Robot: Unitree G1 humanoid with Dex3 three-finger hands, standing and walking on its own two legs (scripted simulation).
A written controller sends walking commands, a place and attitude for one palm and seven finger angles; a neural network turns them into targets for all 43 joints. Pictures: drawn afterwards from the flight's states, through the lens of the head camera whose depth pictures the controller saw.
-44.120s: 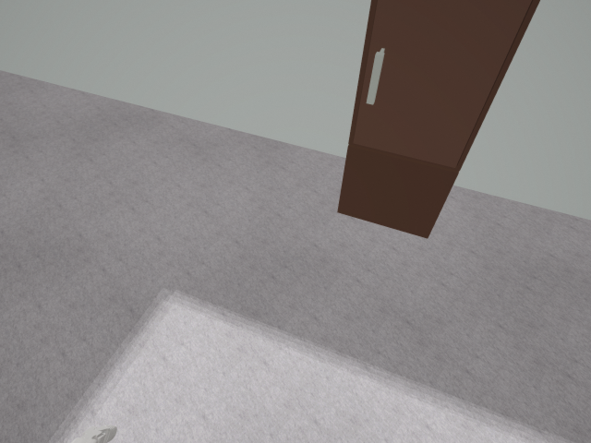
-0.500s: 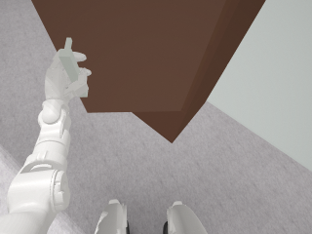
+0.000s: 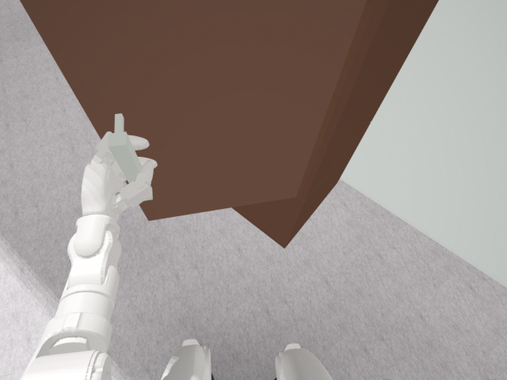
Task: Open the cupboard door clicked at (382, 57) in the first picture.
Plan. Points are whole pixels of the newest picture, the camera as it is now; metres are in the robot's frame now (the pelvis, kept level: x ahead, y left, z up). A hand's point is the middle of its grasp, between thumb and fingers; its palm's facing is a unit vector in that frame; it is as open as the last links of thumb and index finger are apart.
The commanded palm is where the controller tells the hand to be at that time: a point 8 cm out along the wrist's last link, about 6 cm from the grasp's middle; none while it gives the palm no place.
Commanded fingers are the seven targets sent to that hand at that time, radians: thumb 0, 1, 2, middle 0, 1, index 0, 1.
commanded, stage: pull the door open along its arc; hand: left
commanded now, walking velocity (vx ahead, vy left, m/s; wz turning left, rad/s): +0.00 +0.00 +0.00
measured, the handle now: (133, 160) +0.46 +0.19 +0.03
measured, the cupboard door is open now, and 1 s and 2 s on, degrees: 51 82 85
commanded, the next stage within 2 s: open thumb and fingers to let go in 0.54 s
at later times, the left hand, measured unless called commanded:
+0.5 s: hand (206, 277) +0.26 +0.06 +0.05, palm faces +0.35 -0.94 +0.01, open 6.5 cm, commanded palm +0.19 +0.11 +0.04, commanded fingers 0.00 0.90 0.90 -0.40 -1.35 -0.40 -1.35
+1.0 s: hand (215, 276) +0.26 +0.05 +0.04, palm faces +0.42 -0.91 +0.00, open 9.3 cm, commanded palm +0.22 +0.09 +0.04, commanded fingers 0.00 -0.43 0.33 -0.31 -1.21 -0.31 -1.21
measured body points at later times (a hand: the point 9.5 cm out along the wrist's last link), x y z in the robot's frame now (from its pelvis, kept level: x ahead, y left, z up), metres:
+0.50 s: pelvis +0.01 -0.03 +0.01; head +0.06 -0.03 +0.46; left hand +0.24 +0.11 +0.05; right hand +0.23 -0.21 -0.07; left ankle +0.02 +0.11 -0.65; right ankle -0.01 -0.12 -0.65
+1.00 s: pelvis +0.00 -0.05 +0.00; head +0.06 -0.07 +0.44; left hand +0.24 +0.10 +0.04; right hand +0.18 -0.26 -0.11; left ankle +0.02 +0.11 -0.65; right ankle -0.01 -0.12 -0.65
